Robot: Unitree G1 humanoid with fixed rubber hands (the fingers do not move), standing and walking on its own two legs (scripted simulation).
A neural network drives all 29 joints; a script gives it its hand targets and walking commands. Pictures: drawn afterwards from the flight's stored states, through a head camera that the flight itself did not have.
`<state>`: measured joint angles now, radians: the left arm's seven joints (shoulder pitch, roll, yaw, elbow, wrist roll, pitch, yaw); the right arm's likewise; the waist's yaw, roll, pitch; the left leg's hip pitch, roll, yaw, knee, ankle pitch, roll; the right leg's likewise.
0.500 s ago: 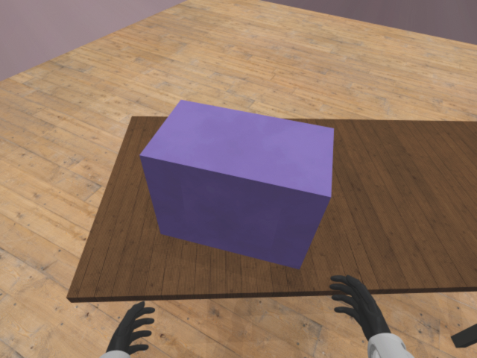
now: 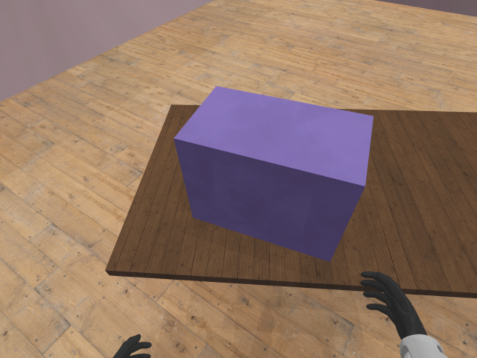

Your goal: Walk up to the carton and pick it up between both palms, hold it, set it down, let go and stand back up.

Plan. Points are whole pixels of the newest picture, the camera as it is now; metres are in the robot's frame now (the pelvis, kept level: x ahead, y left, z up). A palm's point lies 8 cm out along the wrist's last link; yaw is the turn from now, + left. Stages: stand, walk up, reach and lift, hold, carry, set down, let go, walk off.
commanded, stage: stand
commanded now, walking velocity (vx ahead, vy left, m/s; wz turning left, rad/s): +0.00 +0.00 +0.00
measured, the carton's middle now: (272, 173) +0.46 -0.04 +0.03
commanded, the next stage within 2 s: none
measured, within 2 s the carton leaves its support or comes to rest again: neither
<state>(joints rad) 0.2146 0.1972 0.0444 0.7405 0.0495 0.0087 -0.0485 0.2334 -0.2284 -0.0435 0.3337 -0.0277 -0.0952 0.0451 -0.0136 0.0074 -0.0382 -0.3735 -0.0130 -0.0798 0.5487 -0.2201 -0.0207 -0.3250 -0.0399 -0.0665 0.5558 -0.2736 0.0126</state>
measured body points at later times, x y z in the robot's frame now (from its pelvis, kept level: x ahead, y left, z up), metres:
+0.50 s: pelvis +0.00 -0.01 +0.00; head +0.01 +0.00 +0.45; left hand +0.13 +0.23 -0.12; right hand +0.21 -0.24 -0.03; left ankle +0.04 +0.13 -0.73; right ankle +0.01 -0.12 -0.73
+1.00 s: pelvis +0.00 -0.01 +0.00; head +0.02 +0.00 +0.45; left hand +0.13 +0.23 -0.13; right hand +0.21 -0.24 -0.03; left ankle +0.04 +0.13 -0.73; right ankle +0.01 -0.12 -0.73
